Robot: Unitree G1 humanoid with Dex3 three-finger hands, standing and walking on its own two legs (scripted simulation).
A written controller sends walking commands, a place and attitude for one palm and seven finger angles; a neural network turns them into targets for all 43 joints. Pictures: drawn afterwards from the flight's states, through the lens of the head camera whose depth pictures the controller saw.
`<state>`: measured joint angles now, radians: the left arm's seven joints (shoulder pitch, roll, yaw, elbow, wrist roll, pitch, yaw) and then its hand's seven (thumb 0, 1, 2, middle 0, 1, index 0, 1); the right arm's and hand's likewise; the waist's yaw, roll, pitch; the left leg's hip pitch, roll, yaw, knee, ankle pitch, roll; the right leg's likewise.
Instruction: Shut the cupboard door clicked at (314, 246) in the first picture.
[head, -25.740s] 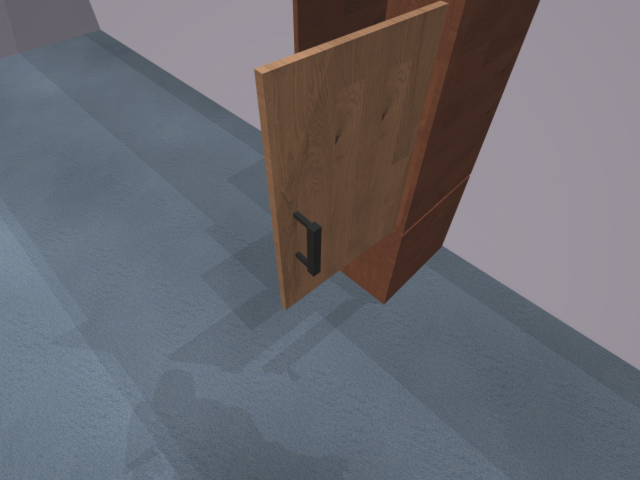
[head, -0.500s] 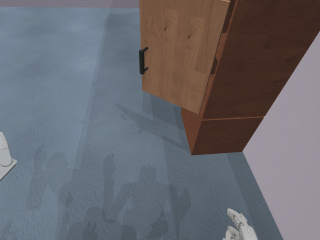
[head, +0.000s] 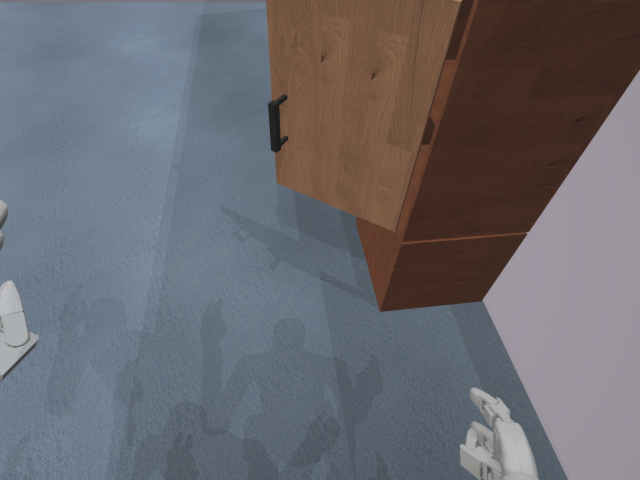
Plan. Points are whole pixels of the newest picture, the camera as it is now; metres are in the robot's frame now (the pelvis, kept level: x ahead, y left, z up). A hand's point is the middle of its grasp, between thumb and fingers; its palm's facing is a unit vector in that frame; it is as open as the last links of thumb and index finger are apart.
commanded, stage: stop stepping back and stand still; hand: left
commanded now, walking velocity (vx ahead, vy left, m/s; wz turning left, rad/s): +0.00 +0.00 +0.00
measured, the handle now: (279, 123) +0.95 +0.13 -0.10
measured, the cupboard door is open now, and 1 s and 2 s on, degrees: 53 53 53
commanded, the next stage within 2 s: let the arm hang, fingers relaxed in 0.02 s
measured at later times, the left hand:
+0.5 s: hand out of the picture -0.03 +0.19 -0.17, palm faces +0.04 -0.98 -0.17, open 6.9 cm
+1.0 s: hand out of the picture -0.04 +0.20 -0.17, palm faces +0.02 -0.98 -0.19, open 7.4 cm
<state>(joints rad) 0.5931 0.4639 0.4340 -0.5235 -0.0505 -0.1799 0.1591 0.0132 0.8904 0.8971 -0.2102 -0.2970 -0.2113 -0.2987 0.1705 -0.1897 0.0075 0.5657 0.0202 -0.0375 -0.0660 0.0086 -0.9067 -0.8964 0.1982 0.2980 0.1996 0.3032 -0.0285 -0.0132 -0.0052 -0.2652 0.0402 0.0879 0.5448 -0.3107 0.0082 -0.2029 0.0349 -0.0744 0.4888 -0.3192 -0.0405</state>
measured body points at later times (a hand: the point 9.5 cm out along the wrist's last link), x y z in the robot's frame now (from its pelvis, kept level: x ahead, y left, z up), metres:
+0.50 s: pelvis -0.05 +0.01 +0.00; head -0.03 +0.04 +0.45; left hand -0.03 +0.25 -0.16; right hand -0.03 -0.23 -0.14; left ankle -0.02 +0.11 -0.73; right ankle -0.04 -0.09 -0.73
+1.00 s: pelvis -0.05 +0.03 +0.01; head -0.04 +0.03 +0.46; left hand -0.04 +0.26 -0.15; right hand -0.04 -0.20 -0.15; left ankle -0.02 +0.11 -0.73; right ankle -0.04 -0.09 -0.73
